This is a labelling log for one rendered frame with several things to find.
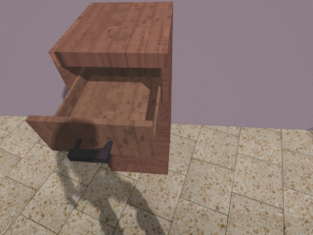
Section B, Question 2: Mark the drawer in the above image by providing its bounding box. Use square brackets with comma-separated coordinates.
[25, 67, 162, 158]

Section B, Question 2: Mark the handle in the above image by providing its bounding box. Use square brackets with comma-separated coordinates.
[67, 138, 113, 164]

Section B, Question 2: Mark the cabinet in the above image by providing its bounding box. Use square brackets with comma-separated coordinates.
[48, 1, 173, 175]

